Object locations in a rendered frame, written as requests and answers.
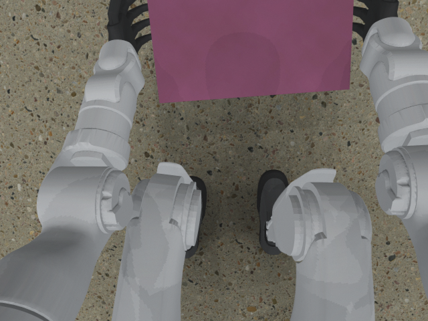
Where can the robot left hand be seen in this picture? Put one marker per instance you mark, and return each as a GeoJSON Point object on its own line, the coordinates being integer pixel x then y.
{"type": "Point", "coordinates": [120, 20]}

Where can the robot left upper arm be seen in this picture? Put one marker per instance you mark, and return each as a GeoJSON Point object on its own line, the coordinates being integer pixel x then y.
{"type": "Point", "coordinates": [79, 209]}

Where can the robot right upper arm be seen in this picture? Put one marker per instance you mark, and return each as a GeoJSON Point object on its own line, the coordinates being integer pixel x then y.
{"type": "Point", "coordinates": [402, 190]}

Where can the carton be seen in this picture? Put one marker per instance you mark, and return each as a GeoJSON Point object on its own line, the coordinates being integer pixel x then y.
{"type": "Point", "coordinates": [216, 49]}

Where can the robot right hand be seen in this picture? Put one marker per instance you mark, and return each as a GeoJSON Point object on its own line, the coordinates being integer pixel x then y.
{"type": "Point", "coordinates": [377, 10]}

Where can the right robot forearm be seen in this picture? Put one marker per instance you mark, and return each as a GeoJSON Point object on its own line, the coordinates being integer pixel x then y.
{"type": "Point", "coordinates": [397, 70]}

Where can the robot left foot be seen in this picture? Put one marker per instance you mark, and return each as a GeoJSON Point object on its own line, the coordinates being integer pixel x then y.
{"type": "Point", "coordinates": [200, 186]}

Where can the left robot forearm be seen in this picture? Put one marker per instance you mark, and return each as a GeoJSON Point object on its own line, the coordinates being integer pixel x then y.
{"type": "Point", "coordinates": [100, 137]}

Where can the left robot thigh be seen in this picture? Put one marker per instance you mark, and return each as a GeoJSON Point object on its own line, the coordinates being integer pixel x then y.
{"type": "Point", "coordinates": [151, 268]}

